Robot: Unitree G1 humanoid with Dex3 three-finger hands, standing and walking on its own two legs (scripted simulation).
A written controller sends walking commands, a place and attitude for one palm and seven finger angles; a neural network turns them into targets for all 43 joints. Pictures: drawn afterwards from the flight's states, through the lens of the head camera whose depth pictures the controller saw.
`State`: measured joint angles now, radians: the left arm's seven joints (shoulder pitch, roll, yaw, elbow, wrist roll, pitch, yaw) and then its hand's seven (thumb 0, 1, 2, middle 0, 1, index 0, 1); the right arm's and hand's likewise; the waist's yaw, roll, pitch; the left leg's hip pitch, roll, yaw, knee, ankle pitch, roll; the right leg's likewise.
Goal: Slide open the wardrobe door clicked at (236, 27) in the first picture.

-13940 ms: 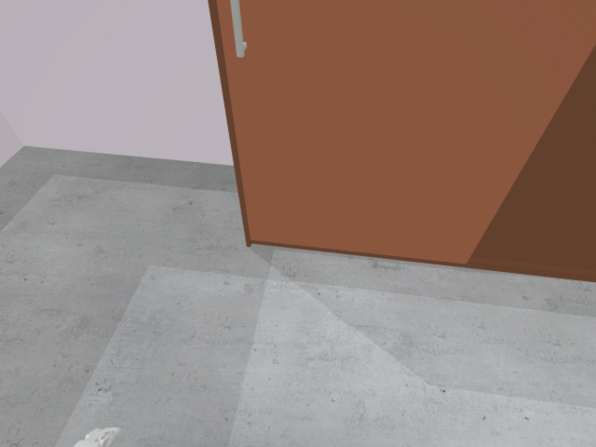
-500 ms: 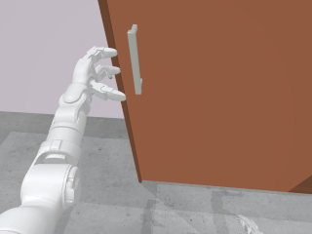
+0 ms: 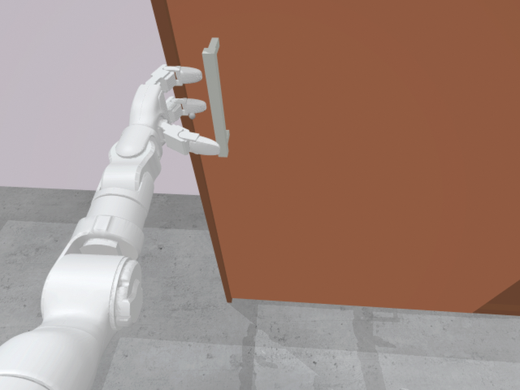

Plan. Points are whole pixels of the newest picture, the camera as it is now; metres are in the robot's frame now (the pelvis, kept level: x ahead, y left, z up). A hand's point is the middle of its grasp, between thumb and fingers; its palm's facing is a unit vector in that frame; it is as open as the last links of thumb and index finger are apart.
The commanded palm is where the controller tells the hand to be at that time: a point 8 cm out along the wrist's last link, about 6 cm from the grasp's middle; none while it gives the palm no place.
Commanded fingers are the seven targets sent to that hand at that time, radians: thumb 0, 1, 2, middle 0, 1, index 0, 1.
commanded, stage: feel for the door with the fingertips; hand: left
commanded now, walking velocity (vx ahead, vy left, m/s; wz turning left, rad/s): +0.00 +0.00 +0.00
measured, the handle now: (219, 102) +0.51 +0.07 +0.18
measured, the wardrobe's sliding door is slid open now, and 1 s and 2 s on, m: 0.00 0.00 0.00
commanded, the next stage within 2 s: slide the fingers in behind the handle in 0.16 s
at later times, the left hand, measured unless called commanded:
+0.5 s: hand (194, 116) +0.47 +0.10 +0.19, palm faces -0.07 -1.00 -0.03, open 13.8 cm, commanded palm +0.45 +0.14 +0.18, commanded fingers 0.00 -0.50 0.30 -0.30 -1.20 -0.30 -1.20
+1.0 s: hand (208, 121) +0.46 +0.08 +0.19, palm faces -0.07 -1.00 -0.02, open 14.0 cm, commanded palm +0.43 +0.13 +0.18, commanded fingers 0.00 -0.50 0.30 -0.30 -1.20 -0.30 -1.20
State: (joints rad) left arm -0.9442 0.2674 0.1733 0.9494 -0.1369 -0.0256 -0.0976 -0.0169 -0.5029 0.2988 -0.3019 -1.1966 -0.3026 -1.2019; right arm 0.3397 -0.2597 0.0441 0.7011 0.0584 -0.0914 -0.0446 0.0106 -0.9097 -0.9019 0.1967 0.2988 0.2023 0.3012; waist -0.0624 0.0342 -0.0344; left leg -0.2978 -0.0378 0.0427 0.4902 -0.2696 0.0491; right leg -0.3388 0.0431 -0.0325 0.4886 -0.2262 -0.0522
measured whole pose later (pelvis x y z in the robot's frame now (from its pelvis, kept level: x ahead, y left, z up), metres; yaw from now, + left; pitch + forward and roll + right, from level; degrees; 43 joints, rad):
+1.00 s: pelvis +0.00 -0.01 +0.00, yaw +0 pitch +4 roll +0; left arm -0.87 0.20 0.15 0.84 -0.14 0.00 -0.05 -0.02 -0.50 0.30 -0.30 -1.20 -0.30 -1.20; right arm 0.31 -0.25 0.04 0.68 0.05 -0.08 -0.03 0.01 -0.91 -0.90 0.20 0.30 0.20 0.30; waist -0.04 0.04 -0.05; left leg -0.28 -0.03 0.04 0.48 -0.27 0.04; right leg -0.32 0.05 -0.03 0.49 -0.23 -0.06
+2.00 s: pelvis +0.00 -0.01 +0.00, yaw +0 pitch +3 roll +0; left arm -0.84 0.10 0.07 0.76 -0.15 0.05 0.04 -0.02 -0.50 0.30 -0.25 -1.18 -0.25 -1.19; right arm 0.28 -0.24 0.03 0.70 0.04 -0.05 -0.03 0.01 -0.91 -0.90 0.20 0.30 0.20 0.30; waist -0.03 0.04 -0.04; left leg -0.23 -0.04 0.03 0.45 -0.26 0.04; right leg -0.28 0.04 -0.04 0.46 -0.23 -0.06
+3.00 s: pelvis +0.00 +0.00 +0.00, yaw +0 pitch +3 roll +0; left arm -0.89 0.12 0.10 0.86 -0.13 0.01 0.03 0.00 0.77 0.84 -0.41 -1.37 -0.41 -1.39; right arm 0.31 -0.24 0.03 0.70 0.04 -0.06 -0.03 0.01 -0.91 -0.90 0.20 0.30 0.20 0.30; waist -0.05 0.04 -0.04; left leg -0.25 -0.04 0.05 0.45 -0.26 0.05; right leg -0.30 0.05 -0.03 0.45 -0.21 -0.05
